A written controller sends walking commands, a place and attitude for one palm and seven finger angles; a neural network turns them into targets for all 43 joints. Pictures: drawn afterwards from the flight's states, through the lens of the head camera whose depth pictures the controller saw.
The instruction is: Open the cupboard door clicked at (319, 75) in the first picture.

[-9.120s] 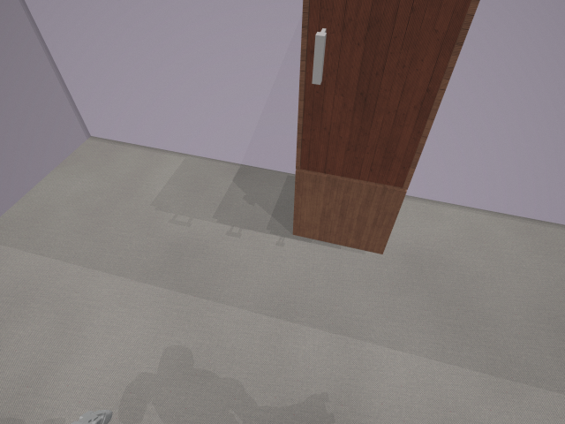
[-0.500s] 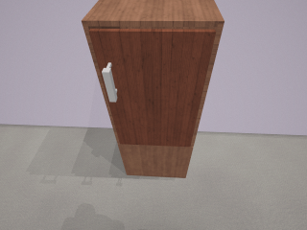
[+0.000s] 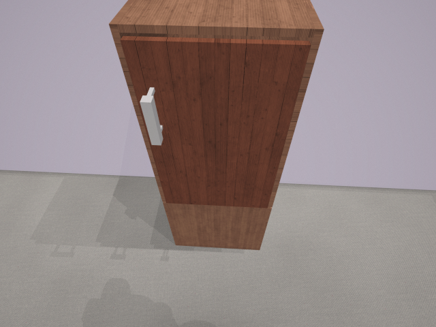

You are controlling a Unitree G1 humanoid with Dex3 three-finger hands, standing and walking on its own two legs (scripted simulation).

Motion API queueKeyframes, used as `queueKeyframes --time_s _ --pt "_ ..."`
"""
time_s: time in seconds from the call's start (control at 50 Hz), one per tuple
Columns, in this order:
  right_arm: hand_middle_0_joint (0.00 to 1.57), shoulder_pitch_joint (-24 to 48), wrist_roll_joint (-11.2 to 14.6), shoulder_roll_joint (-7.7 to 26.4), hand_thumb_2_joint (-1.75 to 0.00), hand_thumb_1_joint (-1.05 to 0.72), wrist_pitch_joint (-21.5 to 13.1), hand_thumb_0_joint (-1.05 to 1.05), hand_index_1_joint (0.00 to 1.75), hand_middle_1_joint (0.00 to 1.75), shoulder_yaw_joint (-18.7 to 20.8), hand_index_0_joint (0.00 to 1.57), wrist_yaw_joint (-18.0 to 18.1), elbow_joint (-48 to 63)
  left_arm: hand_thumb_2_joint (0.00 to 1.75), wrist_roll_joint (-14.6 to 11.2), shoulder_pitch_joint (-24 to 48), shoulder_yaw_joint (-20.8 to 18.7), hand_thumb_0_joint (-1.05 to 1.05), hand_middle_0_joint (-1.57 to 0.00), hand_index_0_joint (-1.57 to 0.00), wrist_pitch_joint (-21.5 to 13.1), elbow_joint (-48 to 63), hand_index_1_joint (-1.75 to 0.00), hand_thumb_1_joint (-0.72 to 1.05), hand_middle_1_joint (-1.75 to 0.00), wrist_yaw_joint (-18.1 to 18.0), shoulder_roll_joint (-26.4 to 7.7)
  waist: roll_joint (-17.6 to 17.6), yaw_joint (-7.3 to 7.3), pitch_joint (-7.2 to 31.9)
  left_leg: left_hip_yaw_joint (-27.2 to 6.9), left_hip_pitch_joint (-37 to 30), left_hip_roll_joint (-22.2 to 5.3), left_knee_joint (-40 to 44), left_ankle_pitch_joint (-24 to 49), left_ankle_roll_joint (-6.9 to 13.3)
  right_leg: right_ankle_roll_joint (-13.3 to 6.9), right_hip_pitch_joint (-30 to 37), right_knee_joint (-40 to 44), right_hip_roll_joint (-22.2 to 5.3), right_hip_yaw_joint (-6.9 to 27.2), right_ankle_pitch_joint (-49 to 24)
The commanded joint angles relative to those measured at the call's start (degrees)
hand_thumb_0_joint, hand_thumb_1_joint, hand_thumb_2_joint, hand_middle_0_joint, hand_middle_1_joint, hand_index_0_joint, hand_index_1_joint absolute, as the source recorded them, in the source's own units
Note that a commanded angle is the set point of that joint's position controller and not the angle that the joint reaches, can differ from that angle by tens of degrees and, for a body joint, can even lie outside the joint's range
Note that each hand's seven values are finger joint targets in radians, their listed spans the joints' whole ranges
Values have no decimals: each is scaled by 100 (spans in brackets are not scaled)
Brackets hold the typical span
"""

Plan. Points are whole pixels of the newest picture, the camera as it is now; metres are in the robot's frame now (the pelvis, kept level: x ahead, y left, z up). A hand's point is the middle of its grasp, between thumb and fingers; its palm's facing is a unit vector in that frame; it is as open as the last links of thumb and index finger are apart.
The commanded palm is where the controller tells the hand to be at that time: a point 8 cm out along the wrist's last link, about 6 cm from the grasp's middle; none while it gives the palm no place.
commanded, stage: look again from close up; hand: left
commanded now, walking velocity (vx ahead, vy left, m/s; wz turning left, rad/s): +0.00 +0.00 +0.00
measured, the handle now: (154, 116) +0.54 +0.19 +0.08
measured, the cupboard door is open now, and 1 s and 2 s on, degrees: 0 0 0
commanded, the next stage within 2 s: raise the hand with hooked fingers in 1.82 s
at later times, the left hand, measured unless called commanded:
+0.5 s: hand out of the picture +0.03 +0.16 -0.17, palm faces +0.02 -0.98 -0.21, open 7.4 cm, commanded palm none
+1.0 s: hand out of the picture +0.02 +0.15 -0.17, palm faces +0.04 -0.98 -0.21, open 7.4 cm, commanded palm none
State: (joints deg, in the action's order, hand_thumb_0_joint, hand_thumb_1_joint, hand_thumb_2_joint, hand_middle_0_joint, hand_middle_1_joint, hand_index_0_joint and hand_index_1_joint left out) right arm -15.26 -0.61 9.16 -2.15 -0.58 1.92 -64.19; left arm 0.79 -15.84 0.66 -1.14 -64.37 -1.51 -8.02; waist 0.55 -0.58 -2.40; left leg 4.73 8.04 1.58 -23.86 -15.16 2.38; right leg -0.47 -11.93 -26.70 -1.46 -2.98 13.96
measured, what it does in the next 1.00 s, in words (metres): stands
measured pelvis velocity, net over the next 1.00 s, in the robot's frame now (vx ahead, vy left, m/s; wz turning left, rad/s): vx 0.01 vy -0.03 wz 0.01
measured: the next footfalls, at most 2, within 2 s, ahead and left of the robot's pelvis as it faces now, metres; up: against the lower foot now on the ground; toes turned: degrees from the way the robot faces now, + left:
none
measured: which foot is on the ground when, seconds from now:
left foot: down 0.00-1.00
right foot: down 0.00-1.00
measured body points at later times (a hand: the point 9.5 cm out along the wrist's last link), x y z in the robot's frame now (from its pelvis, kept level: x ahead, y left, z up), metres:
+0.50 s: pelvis +0.02 -0.02 +0.00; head +0.03 -0.02 +0.45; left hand +0.03 +0.21 -0.15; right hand +0.04 -0.24 -0.16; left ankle -0.02 +0.09 -0.74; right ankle +0.00 -0.11 -0.74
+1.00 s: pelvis +0.01 -0.03 +0.00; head +0.02 -0.04 +0.45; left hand +0.02 +0.20 -0.15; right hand +0.03 -0.26 -0.16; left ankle -0.02 +0.09 -0.74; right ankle +0.00 -0.11 -0.74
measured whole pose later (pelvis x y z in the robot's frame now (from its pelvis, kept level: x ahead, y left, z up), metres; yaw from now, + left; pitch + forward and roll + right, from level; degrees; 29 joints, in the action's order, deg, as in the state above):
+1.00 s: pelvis +0.01 -0.03 +0.00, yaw +1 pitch -1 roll +1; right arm -13.8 -0.6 9.2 -1.6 -0.6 2.0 -65.9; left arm 0.7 -14.6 0.2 -1.3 -64.1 -1.3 -9.9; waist -0.1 -0.8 -2.1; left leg 3.0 5.7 -0.8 -21.9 -14.8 -0.5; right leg -3.2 -9.0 -24.3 1.0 -4.8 14.1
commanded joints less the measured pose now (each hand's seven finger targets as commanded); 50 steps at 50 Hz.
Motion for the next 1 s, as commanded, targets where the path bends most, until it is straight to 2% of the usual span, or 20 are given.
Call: queueKeyframes --time_s 0.0,0.06,0.2,0.28,0.5,0.58,0.98 --pt "20 -307 -15 555 -90 -90 -79 0 30 30 70 20 12 139 90 -8 -280 -128 0 -20 -20 -86 185 -30 90 -30 -47 -653 -42 32 38 -676 217 -778 499 1105 29 -203 205 365 -518 548 -1037" --pt "20 -305 -18 519 -90 -90 -64 0 30 30 66 20 17 106 90 1 -227 -129 0 -20 -20 -75 182 -30 90 -30 -51 -656 -74 33 -81 -676 257 -795 519 1140 31 -197 219 378 -508 505 -1061" --pt "20 -220 -20 599 -90 -90 -67 0 30 30 75 20 27 92 90 -11 -186 -145 0 -20 -20 -83 205 -30 90 -30 -49 -738 -56 21 73 -657 89 -806 461 1370 7 -221 308 376 -537 548 -1336" --pt "20 -173 -20 619 -90 -90 -52 0 30 30 76 20 25 74 90 -9 -142 -143 0 -20 -20 -75 220 -30 90 -30 -45 -764 -79 8 -39 -651 137 -801 484 1287 -6 -223 292 418 -542 551 -1324" --pt "20 -127 -23 663 -90 -90 -53 0 30 30 92 20 35 56 90 -16 -67 -178 0 -20 -20 -99 260 -30 90 -30 -47 -862 -118 9 152 -636 -2 -822 440 1500 -44 -263 461 428 -579 569 -1731" --pt "20 -124 -20 644 -90 -90 -50 0 30 30 88 20 37 33 90 -15 -58 -184 0 -20 -20 -94 275 -30 90 -30 -49 -873 -20 -10 95 -634 26 -823 466 1484 -49 -265 473 459 -582 555 -1673" --pt "20 -183 -21 587 -90 -90 -2 0 30 30 67 20 23 -8 90 -20 -135 -165 0 -20 -20 -92 240 -30 90 -30 -25 -827 -113 1 -92 -631 141 -785 554 832 -96 -278 296 757 -560 647 -979"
